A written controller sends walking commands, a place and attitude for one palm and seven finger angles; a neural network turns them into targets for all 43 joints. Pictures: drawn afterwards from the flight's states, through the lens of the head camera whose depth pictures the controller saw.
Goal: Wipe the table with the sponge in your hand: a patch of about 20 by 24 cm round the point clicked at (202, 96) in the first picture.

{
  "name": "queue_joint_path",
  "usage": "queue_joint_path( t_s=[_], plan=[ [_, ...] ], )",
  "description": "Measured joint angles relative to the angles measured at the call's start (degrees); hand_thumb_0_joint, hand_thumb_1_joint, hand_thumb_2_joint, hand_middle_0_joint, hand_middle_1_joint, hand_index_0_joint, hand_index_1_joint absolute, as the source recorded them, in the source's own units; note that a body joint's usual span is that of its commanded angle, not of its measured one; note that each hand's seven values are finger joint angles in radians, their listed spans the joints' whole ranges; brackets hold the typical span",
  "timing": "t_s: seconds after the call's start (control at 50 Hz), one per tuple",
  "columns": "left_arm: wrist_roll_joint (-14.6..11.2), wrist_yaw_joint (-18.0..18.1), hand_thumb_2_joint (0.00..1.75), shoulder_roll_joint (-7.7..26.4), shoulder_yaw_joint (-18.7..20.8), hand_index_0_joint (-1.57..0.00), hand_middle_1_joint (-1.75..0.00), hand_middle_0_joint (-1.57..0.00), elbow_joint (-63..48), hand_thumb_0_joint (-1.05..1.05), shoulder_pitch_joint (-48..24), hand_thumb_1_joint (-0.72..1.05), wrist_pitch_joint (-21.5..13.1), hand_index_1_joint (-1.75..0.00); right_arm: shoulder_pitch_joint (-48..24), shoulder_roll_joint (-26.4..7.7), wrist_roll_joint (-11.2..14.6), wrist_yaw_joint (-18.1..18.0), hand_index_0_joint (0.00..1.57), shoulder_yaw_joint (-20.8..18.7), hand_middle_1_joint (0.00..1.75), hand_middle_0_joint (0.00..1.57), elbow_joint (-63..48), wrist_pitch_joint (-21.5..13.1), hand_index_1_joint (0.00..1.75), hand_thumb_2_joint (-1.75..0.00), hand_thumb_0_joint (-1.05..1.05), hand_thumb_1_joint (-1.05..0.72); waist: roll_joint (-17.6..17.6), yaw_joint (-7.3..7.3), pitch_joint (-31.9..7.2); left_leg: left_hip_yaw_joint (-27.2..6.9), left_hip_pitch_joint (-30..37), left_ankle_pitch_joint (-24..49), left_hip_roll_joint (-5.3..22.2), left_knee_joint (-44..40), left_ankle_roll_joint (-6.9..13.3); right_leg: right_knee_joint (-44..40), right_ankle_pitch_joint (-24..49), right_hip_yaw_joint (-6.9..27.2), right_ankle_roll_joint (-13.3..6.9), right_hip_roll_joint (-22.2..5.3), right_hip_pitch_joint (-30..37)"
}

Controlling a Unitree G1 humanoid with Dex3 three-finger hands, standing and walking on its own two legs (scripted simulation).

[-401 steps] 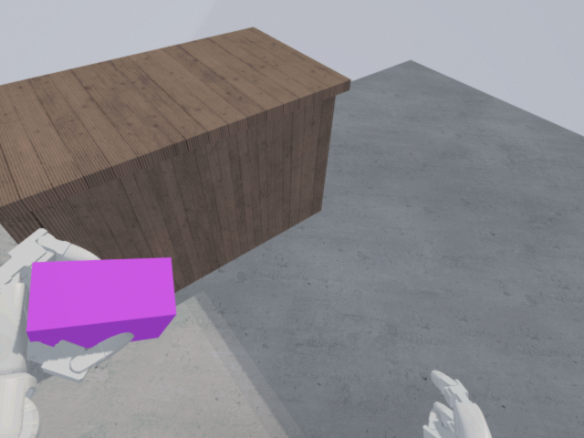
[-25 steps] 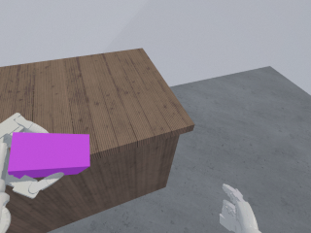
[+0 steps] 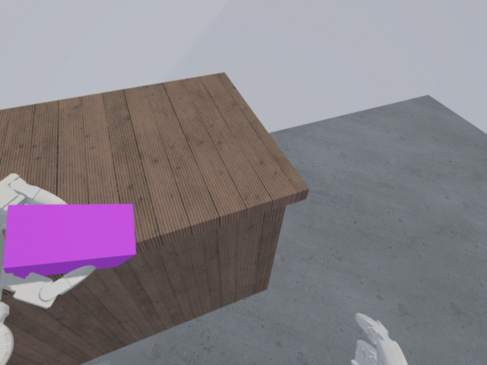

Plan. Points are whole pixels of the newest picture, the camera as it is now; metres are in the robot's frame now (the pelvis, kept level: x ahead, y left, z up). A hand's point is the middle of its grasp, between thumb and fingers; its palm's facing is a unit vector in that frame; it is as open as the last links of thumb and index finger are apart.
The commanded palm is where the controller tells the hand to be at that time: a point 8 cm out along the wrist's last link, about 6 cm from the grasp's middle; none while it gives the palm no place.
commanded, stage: shuffle to correct the standing spot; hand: left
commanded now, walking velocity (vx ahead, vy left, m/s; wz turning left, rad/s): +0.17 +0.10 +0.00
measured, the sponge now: (90, 239) +0.24 +0.21 +0.15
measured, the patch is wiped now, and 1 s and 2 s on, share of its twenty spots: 0.00 0.00 0.00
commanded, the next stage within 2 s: come to a stop and stand still in 1.06 s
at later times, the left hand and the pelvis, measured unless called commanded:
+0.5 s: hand (22, 216) +0.24 +0.28 +0.19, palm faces +0.39 -0.80 -0.46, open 10.3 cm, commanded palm +0.17 +0.32 +0.19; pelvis +0.02 +0.04 -0.01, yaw +1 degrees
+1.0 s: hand (24, 175) +0.29 +0.30 +0.20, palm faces +0.33 -0.77 -0.54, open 10.3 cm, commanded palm +0.23 +0.35 +0.19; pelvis +0.08 +0.07 +0.00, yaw +1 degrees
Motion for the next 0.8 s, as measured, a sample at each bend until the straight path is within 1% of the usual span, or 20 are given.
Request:
queue_joint_path(
  t_s=[0.04,0.08,0.12,0.16,0.2,0.24,0.3,0.32,0.38,0.42,0.46,0.48,0.52,0.56,0.6,0.64,0.7,0.72,0.74,0.8],
  plan=[
    [0.23,-0.07,1.00,0.04,-0.92,-0.72,-1.35,-0.69,-0.30,-0.02,-0.50,-0.51,-0.56,-1.35,0.69,-0.59,0.04,-0.04,0.20,0.20,0.30,0.20,-0.13,-0.28,0.30,-0.90,0.01,-0.91,1.18,-0.35,0.07,-1.26,-1.08,-0.53,0.20,1.90,-0.13,-6.21,6.05,-1.92,-0.83,0.94,1.84],
    [0.03,-0.39,1.00,-0.04,-2.00,-0.72,-1.35,-0.69,-0.58,-0.02,-1.18,-0.51,-1.12,-1.35,0.42,-1.14,0.02,-0.11,0.20,-0.20,0.30,0.20,1.19,0.17,0.30,-0.90,0.01,-0.91,2.44,-0.52,0.14,-2.76,-5.43,-2.20,0.75,11.37,-1.38,-6.04,6.44,-3.66,-1.43,1.36,1.97],
    [-0.45,-0.68,1.00,-0.39,-2.10,-0.72,-1.35,-0.69,-1.09,-0.02,-0.50,-0.51,-1.63,-1.35,0.05,-1.26,0.10,0.04,0.20,-0.60,0.30,0.20,2.57,1.00,0.30,-0.90,0.01,-0.91,1.32,0.60,-0.41,-3.35,-10.46,-4.18,0.23,22.86,-3.02,-6.46,5.94,-2.99,-1.72,0.83,1.96],
    [-0.56,-0.60,1.00,-0.92,-1.35,-0.72,-1.35,-0.69,-1.13,-0.02,1.31,-0.51,-2.21,-1.35,-0.23,-1.37,0.05,0.07,0.20,-0.71,0.30,0.20,3.03,1.58,0.30,-0.90,0.01,-0.91,-0.24,1.39,-1.13,-3.55,-14.00,-3.45,1.32,27.68,-3.79,-8.15,6.74,-1.51,-1.67,0.24,2.04],
    [-0.26,-0.33,1.00,-1.09,-0.74,-0.72,-1.35,-0.69,-0.51,-0.02,2.47,-0.51,-2.12,-1.35,-0.33,-1.51,-0.10,-0.20,0.20,-0.70,0.30,0.20,2.94,1.67,0.30,-0.90,0.01,-0.91,-1.66,1.61,-1.61,-3.52,-14.71,-1.49,3.59,23.49,-3.92,-9.85,7.90,-0.33,-1.05,-0.56,2.22],
    [0.13,0.00,1.00,-0.97,-0.74,-0.72,-1.35,-0.69,0.20,-0.02,1.92,-0.51,-1.70,-1.35,-0.33,-1.74,-0.27,-0.78,0.20,-0.82,0.30,0.20,2.71,1.05,0.30,-0.90,0.01,-0.91,-2.87,1.79,-1.34,-3.18,-12.29,0.87,5.44,13.67,-3.75,-10.05,8.01,0.41,-0.34,-1.58,2.39],
    [0.32,0.47,1.00,-1.50,-1.72,-0.72,-1.35,-0.69,0.21,-0.02,0.12,-0.51,-0.94,-1.35,-0.34,-3.19,-0.49,-1.78,0.20,-1.54,0.30,0.20,1.94,-0.93,0.30,-0.90,0.01,-0.91,-2.03,1.79,-0.45,-2.76,-5.55,3.90,6.48,-1.02,-3.40,-6.97,6.01,0.57,1.02,-2.17,2.20],
    [0.31,0.61,1.00,-1.46,-1.87,-0.72,-1.35,-0.69,-0.20,-0.02,-0.56,-0.51,-0.79,-1.35,-0.78,-3.49,-0.43,-2.06,0.20,-1.99,0.30,0.20,1.69,-1.54,0.30,-0.90,0.01,-0.91,-1.64,1.68,0.07,-2.77,-4.87,7.55,6.40,-2.42,-4.20,-4.44,4.64,0.77,1.28,-2.38,1.44],
    [0.87,0.69,1.00,0.43,-1.02,-0.72,-1.35,-0.69,-0.37,-0.02,-2.53,-0.51,-0.49,-1.34,-2.81,-1.28,0.08,-2.16,0.20,-2.38,0.30,0.20,1.66,-2.16,0.30,-0.90,0.01,-0.91,-3.91,1.97,1.91,-0.59,-4.40,6.02,4.83,0.47,-5.80,5.75,-2.61,3.61,0.63,-2.27,-1.92],
    [1.00,0.32,1.00,1.74,-0.33,-0.72,-1.35,-0.69,-0.47,-0.02,-3.11,-0.51,-0.19,-1.34,-3.06,0.16,0.06,-1.70,0.20,-1.79,0.30,0.20,1.18,-2.67,0.30,-0.90,0.01,-0.91,-4.07,1.15,1.92,-0.71,-4.34,5.07,4.29,0.61,-5.75,8.01,-4.55,2.79,0.45,-1.14,-3.04],
    [1.03,0.16,1.00,2.46,0.20,-0.72,-1.35,-0.69,-1.13,-0.02,-3.16,-0.51,-0.31,-1.34,-2.69,0.88,0.23,-1.03,0.20,-1.00,0.30,0.20,0.57,-3.16,0.30,-0.90,0.01,-0.91,-3.08,0.50,1.60,-1.45,-4.98,4.59,4.11,1.39,-5.64,2.14,-2.26,0.98,0.22,0.02,-1.49],
    [1.06,0.07,1.00,2.48,0.33,-0.72,-1.35,-0.69,-1.50,-0.02,-3.06,-0.51,-0.68,-1.34,-2.50,0.79,0.34,-0.70,0.20,-0.68,0.30,0.20,0.39,-3.31,0.30,-0.90,0.01,-0.91,-1.82,0.19,1.58,-2.17,-5.70,3.90,4.41,2.82,-5.59,-0.99,3.06,0.37,-0.77,0.73,-0.44],
    [0.79,-0.30,1.00,2.05,0.02,-0.72,-1.35,-0.69,-2.27,-0.02,-2.19,-0.51,-1.39,-1.34,-2.42,0.37,0.52,-0.22,0.20,-0.48,0.30,0.20,1.32,-2.65,0.30,-0.90,0.01,-0.91,1.09,-0.50,1.49,-3.65,-8.54,0.30,4.92,10.14,-4.28,-2.34,5.21,-1.51,-2.11,1.70,0.74],
    [-0.07,-0.93,1.00,1.25,-0.38,-0.72,-1.35,-0.69,-2.85,-0.02,-0.56,-0.51,-1.84,-1.34,-1.85,0.44,0.74,0.13,0.20,-0.58,0.30,0.20,2.98,-1.72,0.30,-0.90,0.01,-0.91,1.35,0.25,0.56,-3.75,-12.26,-1.47,3.43,20.63,-4.64,-4.29,4.41,-1.48,-2.29,1.39,1.87],
    [-0.52,-1.11,1.00,0.25,-0.02,-0.72,-1.35,-0.69,-2.65,-0.02,1.72,-0.51,-2.33,-1.34,-1.16,0.45,0.84,0.26,0.20,-0.30,0.30,0.20,4.07,-1.11,0.30,-0.90,0.01,-0.91,0.45,1.44,-0.54,-2.51,-14.72,-1.63,2.91,25.48,-4.98,-7.31,5.21,-0.23,-2.00,0.83,2.72],
    [-0.37,-0.69,1.00,-0.14,0.67,-0.72,-1.35,-0.69,-1.41,-0.02,3.21,-0.51,-2.43,-1.34,-0.65,0.44,0.63,0.08,0.20,0.10,0.30,0.20,4.25,-0.70,0.30,-0.90,0.01,-0.91,-0.94,2.31,-1.10,-1.21,-14.57,-1.21,3.55,20.86,-4.60,-9.54,6.40,1.20,-1.32,0.03,3.06],
    [0.00,0.17,1.00,-0.65,0.54,-0.72,-1.35,-0.69,0.85,-0.02,2.10,-0.51,-1.41,-1.34,-0.19,-0.28,-0.01,-0.63,0.20,0.25,0.30,0.20,3.84,-1.56,0.30,-0.90,0.01,-0.91,-1.99,2.76,-0.45,-0.38,-9.13,4.15,4.53,4.41,-3.89,-8.75,5.57,1.97,-0.13,-0.88,3.21],
    [0.07,0.45,1.00,-1.02,0.15,-0.72,-1.35,-0.69,1.03,-0.02,1.25,-0.51,-0.92,-1.34,-0.16,-1.01,-0.17,-0.90,0.20,0.06,0.30,0.20,3.34,-2.13,0.30,-0.90,0.01,-0.91,-1.41,2.80,-0.08,-0.80,-6.65,6.21,4.85,-0.61,-3.42,-6.56,4.25,1.91,0.28,-0.70,2.64],
    [0.16,0.70,1.00,-1.14,-0.14,-0.72,-1.35,-0.69,1.09,-0.02,0.05,-0.51,-0.52,-1.34,-0.67,-1.36,-0.27,-1.13,0.20,-0.41,0.30,0.20,3.10,-2.61,0.30,-0.90,0.01,-0.91,-1.39,2.76,0.57,-1.18,-5.60,7.37,4.70,-2.22,-2.97,-2.81,2.42,2.21,0.42,-0.91,1.32],
    [1.18,0.60,1.00,-0.47,-0.89,-0.72,-1.35,-0.69,1.92,-0.02,-4.52,-0.51,1.02,-1.34,-3.58,0.38,-0.07,-1.34,0.20,-1.25,0.30,0.20,3.59,-2.53,0.30,-0.90,0.01,-0.91,-4.73,2.87,3.53,0.63,-4.48,5.34,2.60,-0.10,-3.90,13.58,-2.37,5.44,0.24,-1.23,-4.29]
  ],
)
